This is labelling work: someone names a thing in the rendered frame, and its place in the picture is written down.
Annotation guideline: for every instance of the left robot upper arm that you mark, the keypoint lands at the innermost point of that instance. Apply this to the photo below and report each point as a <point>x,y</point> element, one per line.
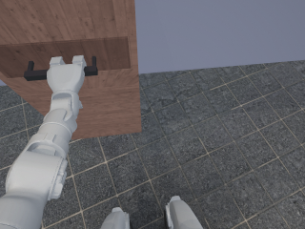
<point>37,178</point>

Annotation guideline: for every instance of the drawer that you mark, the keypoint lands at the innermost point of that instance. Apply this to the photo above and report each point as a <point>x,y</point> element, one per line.
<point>112,53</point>

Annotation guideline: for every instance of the handle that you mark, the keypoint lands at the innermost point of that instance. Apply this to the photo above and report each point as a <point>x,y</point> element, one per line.
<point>31,75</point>

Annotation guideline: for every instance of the left robot hand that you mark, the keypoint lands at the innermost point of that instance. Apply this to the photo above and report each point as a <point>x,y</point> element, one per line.
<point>62,76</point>

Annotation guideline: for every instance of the left robot shin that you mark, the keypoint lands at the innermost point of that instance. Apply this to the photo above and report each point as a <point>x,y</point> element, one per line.
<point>117,209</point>

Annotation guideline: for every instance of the cabinet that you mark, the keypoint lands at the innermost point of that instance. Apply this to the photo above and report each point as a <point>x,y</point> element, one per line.
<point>110,99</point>

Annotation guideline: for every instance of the robot right thigh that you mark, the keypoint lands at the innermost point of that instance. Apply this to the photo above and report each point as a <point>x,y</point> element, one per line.
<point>180,216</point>

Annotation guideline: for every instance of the robot left forearm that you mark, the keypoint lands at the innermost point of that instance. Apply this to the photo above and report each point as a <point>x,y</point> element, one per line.
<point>54,134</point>

